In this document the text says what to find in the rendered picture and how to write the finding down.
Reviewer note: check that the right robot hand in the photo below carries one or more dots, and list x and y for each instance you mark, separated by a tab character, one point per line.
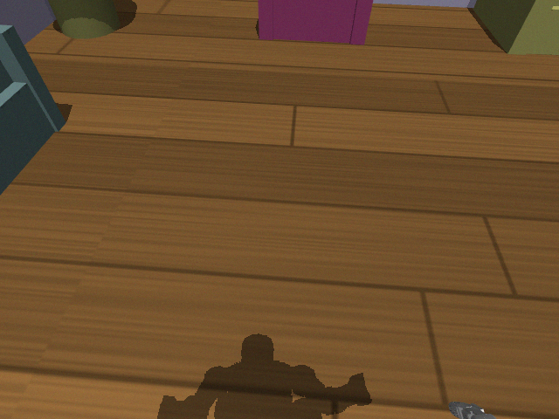
468	411

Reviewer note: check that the sofa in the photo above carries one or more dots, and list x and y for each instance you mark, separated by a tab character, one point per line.
522	26

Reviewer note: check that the armchair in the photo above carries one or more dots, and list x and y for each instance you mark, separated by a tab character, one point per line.
339	21
29	115

